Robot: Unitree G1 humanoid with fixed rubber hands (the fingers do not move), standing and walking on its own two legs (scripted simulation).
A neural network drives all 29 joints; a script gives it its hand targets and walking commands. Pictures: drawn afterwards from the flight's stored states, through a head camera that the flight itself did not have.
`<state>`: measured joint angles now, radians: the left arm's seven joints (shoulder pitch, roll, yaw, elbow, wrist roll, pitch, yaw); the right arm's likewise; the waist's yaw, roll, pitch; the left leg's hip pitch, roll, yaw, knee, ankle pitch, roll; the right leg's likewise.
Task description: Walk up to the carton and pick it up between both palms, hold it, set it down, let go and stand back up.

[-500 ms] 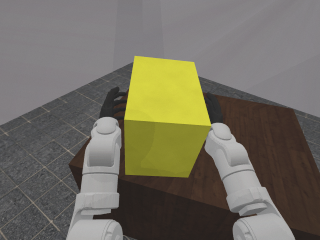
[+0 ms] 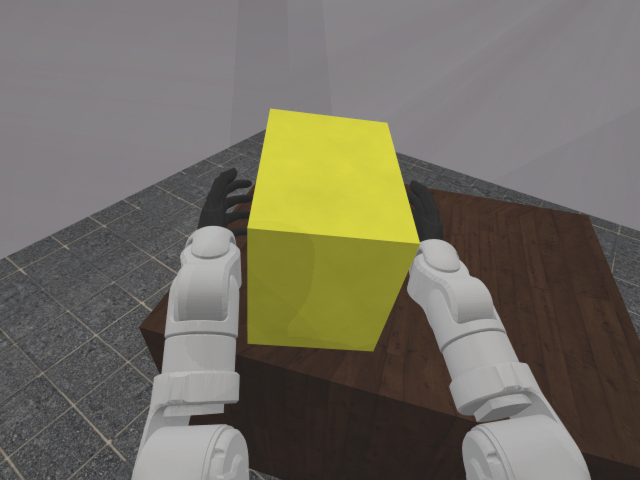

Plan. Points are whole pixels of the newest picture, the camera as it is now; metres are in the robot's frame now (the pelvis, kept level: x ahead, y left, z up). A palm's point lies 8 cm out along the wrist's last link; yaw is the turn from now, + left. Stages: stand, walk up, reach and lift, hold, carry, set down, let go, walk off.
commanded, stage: hold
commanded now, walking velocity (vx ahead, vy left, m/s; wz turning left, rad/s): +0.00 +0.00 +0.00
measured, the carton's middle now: (320, 227) +0.41 +0.01 +0.16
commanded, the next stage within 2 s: none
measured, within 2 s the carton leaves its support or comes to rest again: neither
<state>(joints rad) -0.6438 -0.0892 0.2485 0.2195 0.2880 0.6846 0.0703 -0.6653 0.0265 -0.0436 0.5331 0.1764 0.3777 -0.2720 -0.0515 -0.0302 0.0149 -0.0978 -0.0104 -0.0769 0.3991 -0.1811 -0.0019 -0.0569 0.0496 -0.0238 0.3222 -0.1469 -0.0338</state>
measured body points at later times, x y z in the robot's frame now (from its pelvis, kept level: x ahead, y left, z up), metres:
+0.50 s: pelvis +0.01 +0.01 +0.00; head -0.04 +0.04 +0.45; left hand +0.38 +0.14 +0.18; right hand +0.38 -0.12 +0.16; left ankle +0.03 +0.12 -0.75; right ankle +0.03 -0.10 -0.75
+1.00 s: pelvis +0.01 +0.00 +0.00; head -0.04 +0.03 +0.45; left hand +0.38 +0.14 +0.18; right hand +0.38 -0.12 +0.16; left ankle +0.03 +0.12 -0.75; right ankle +0.03 -0.10 -0.75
